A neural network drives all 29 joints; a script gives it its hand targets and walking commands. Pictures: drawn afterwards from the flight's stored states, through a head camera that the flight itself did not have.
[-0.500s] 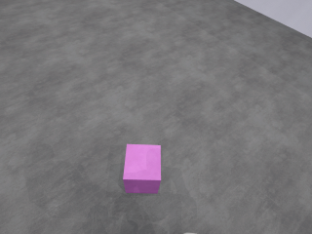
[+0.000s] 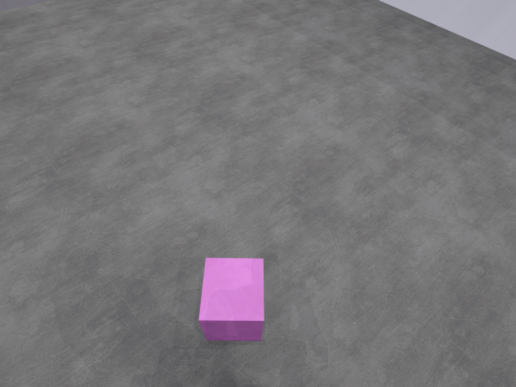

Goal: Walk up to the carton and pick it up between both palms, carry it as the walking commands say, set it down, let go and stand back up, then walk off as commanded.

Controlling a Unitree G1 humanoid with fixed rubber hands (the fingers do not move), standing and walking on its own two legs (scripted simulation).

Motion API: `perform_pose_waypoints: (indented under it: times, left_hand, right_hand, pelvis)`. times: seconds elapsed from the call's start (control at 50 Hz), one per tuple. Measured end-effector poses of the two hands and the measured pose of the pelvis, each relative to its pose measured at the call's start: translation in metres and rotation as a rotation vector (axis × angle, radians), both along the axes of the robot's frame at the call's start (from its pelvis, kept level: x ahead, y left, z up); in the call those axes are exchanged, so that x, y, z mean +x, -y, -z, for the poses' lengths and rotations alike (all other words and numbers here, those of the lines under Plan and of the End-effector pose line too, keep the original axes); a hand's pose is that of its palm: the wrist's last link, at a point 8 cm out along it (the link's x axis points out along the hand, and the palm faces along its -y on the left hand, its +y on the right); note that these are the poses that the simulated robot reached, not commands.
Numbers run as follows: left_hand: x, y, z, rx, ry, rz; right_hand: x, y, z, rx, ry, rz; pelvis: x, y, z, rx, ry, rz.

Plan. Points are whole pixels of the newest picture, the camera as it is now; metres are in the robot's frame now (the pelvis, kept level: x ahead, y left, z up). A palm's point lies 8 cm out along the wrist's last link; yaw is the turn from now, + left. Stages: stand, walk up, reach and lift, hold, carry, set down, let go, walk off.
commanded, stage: walk up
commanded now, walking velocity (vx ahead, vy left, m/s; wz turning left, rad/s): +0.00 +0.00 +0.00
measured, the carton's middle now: (234, 300) +0.48 +0.06 -0.65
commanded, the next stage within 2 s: none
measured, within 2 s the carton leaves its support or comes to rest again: neither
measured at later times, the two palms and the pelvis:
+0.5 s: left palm out of the picture -0.02 +0.23 -0.13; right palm out of the picture +0.01 -0.23 -0.14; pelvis +0.00 +0.01 +0.01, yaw -1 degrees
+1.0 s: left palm out of the picture +0.03 +0.32 -0.15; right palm out of the picture +0.07 -0.13 -0.13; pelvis +0.05 +0.09 +0.00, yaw +1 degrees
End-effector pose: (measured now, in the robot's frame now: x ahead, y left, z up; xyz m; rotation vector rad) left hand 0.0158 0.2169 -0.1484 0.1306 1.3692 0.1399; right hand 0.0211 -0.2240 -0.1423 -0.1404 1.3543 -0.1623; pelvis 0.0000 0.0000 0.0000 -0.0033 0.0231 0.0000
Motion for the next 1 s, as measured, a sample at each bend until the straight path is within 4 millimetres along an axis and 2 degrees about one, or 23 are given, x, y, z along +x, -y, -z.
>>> perform_pose_waypoints:
  times: [0.2, 0.36, 0.42, 0.48, 0.6, 0.72, 0.84, 0.92, 1.0]
  left_hand:
    - [-0.017, 0.010, -0.005, 0.015, -0.045, -0.009]
    - [-0.021, 0.013, -0.005, 0.018, -0.047, -0.009]
    - [-0.025, 0.007, -0.007, 0.032, -0.048, -0.019]
    - [-0.034, -0.007, -0.013, 0.055, -0.078, -0.026]
    - [-0.028, -0.041, -0.014, 0.059, -0.109, -0.040]
    - [-0.009, -0.081, 0.008, 0.013, -0.124, -0.042]
    - [0.013, -0.095, 0.004, -0.025, -0.101, -0.027]
    - [0.015, -0.100, 0.003, -0.022, -0.102, -0.032]
    - [0.015, -0.099, 0.001, -0.005, -0.098, -0.037]
  right_hand:
    - [-0.011, 0.008, 0.002, 0.023, -0.026, 0.005]
    - [-0.019, 0.011, 0.003, 0.023, -0.039, 0.014]
    - [-0.020, 0.011, 0.004, 0.035, -0.061, 0.038]
    - [-0.013, 0.008, 0.003, 0.040, -0.052, 0.053]
    - [0.011, -0.018, 0.002, 0.030, -0.047, 0.034]
    - [0.037, -0.058, 0.000, -0.031, -0.029, 0.001]
    - [0.047, -0.087, -0.017, -0.046, -0.030, -0.005]
    - [0.051, -0.096, -0.015, -0.034, -0.030, -0.011]
    - [0.052, -0.097, -0.009, -0.014, -0.029, -0.017]
  pelvis:
    - [-0.004, 0.013, -0.003, 0.016, 0.004, -0.001]
    - [-0.007, 0.016, -0.003, 0.017, 0.011, 0.000]
    - [-0.005, 0.011, -0.004, 0.023, 0.029, 0.006]
    - [0.002, 0.000, -0.006, 0.036, 0.037, 0.017]
    - [0.021, -0.033, -0.005, 0.035, 0.025, 0.007]
    - [0.042, -0.075, 0.007, -0.020, -0.008, -0.008]
    - [0.052, -0.091, -0.006, -0.040, -0.018, -0.004]
    - [0.054, -0.095, -0.006, -0.034, -0.022, -0.009]
    - [0.054, -0.092, -0.004, -0.017, -0.019, -0.012]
